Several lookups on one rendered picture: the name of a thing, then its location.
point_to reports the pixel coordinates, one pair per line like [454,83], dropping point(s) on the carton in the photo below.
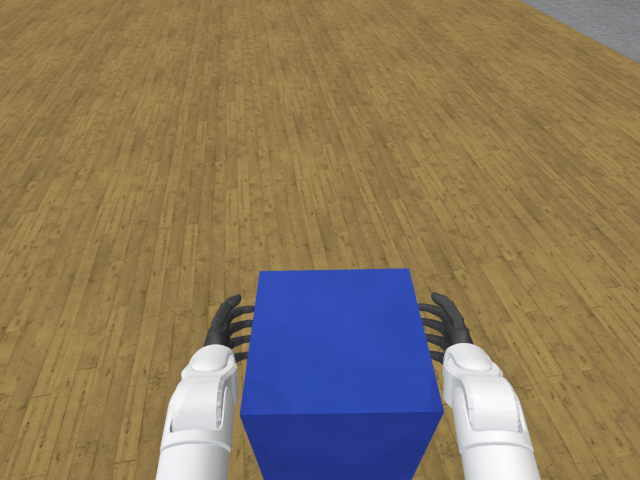
[339,382]

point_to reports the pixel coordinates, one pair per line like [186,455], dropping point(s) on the right robot hand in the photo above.
[452,328]

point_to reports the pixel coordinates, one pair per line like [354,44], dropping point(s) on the left robot hand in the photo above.
[221,329]

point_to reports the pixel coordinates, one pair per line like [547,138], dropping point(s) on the left robot forearm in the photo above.
[197,435]

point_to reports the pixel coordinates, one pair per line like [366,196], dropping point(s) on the right robot forearm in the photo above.
[492,434]

